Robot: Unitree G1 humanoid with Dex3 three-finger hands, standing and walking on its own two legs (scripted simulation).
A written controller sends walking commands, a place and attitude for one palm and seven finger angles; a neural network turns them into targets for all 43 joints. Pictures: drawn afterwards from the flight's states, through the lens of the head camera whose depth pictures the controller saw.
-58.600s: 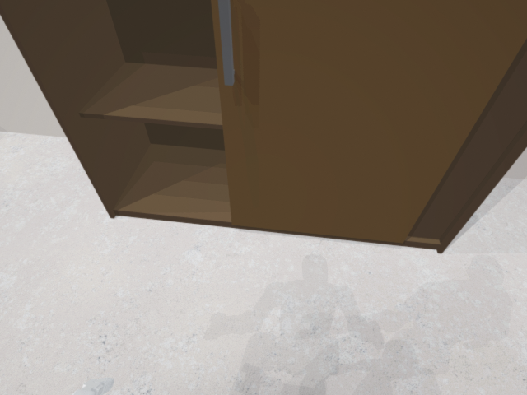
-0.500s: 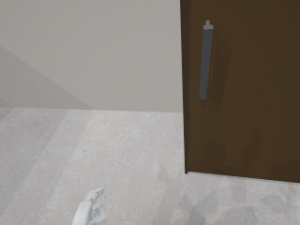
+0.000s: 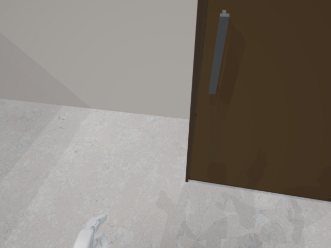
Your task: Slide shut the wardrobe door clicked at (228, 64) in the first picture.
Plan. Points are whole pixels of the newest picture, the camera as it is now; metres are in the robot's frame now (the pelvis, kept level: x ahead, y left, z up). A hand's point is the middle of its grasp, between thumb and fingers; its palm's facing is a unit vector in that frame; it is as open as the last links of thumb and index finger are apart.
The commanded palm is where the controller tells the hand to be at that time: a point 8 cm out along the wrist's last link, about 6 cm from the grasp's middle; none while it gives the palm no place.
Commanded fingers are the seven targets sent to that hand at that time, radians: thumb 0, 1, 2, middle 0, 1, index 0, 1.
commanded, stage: stop stepping back and stand still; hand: right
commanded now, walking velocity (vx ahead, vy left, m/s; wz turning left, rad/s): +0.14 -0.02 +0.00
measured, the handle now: (217, 55) +0.63 -0.11 +0.16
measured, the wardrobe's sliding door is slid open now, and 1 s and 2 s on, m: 0.01 0.01 0.01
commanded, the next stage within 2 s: let the arm hang, fingers relaxed in 0.04 s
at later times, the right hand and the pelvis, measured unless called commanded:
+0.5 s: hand out of the picture +0.06 -0.18 -0.15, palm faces +0.13 +0.98 -0.18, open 6.8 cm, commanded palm none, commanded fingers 0.00 -0.90 -0.90 0.20 0.30 0.20 0.30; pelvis +0.00 +0.00 +0.00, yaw -6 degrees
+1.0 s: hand out of the picture +0.02 -0.22 -0.15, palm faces +0.09 +0.96 -0.25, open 7.4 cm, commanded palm none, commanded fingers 0.00 -0.90 -0.90 0.20 0.30 0.20 0.30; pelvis -0.01 -0.02 +0.02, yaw -5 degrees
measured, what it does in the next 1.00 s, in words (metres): stands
